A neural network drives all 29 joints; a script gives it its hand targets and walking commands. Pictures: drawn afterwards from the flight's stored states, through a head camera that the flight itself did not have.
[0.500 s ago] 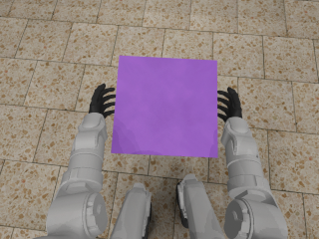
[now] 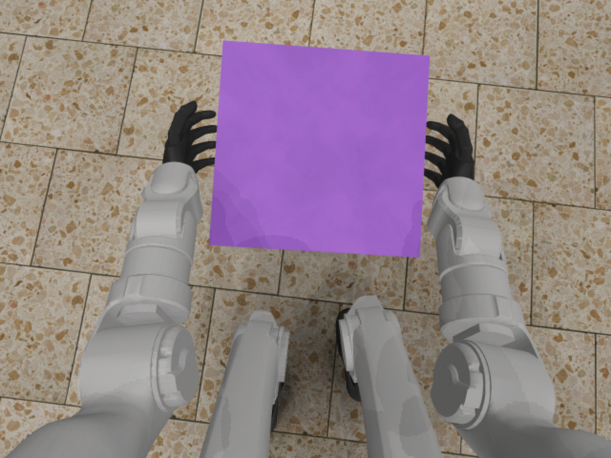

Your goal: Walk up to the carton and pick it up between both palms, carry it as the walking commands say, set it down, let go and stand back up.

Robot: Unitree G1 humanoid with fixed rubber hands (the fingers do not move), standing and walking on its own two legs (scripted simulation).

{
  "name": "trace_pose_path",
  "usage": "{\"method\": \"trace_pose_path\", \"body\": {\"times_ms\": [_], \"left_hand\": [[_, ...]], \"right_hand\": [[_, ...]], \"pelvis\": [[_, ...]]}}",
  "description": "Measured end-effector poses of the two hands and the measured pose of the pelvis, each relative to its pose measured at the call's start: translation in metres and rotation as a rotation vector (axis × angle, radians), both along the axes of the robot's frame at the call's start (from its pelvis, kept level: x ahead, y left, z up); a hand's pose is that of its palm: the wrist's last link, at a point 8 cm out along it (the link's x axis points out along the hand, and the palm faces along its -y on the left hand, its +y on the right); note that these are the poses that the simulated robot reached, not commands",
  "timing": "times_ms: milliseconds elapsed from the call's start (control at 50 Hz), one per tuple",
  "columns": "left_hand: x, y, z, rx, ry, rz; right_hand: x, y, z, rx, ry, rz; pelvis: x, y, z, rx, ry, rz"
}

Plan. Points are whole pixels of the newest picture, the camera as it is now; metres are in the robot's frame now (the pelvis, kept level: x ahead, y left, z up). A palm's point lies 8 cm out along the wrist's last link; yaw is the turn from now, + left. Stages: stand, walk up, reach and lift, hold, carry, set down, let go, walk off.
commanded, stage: set down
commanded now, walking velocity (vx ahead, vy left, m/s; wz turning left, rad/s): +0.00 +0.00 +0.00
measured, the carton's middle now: (317, 163) +0.50 -0.03 -0.16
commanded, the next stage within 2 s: none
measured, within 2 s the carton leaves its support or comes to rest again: neither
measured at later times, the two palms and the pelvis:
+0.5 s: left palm (202, 171) +0.50 +0.14 -0.18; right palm (429, 187) +0.45 -0.20 -0.18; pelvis -0.02 +0.00 -0.07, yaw +1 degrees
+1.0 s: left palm (215, 176) +0.52 +0.14 -0.27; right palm (411, 189) +0.48 -0.20 -0.27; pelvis -0.02 +0.00 -0.13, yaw +2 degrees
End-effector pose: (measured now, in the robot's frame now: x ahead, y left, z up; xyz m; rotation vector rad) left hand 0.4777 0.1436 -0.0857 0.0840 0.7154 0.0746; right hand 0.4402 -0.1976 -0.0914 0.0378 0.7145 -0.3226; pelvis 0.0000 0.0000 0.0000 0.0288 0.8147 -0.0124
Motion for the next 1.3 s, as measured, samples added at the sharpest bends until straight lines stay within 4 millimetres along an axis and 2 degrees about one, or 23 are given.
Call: {"method": "trace_pose_path", "body": {"times_ms": [440, 860, 1080, 1300], "left_hand": [[0.02, -0.002, -0.081, 0.017, 0.007, -0.03], [0.035, 0.0, -0.157, 0.036, 0.026, -0.053], [0.043, 0.002, -0.196, 0.032, 0.054, -0.064], [0.048, 0.004, -0.228, 0.031, 0.095, -0.084]], "right_hand": [[0.013, -0.001, -0.08, 0.005, 0.005, -0.014], [0.03, -0.001, -0.155, 0.006, 0.021, -0.002], [0.038, -0.001, -0.19, -0.008, 0.049, 0.023], [0.044, -0.002, -0.218, -0.015, 0.093, 0.06]], "pelvis": [[-0.016, 0.003, -0.059, -0.005, 0.038, 0.017], [-0.023, 0.002, -0.113, -0.012, 0.01, 0.034], [-0.021, 0.0, -0.133, -0.02, -0.031, 0.055], [-0.016, 0.002, -0.143, -0.033, -0.08, 0.065]]}}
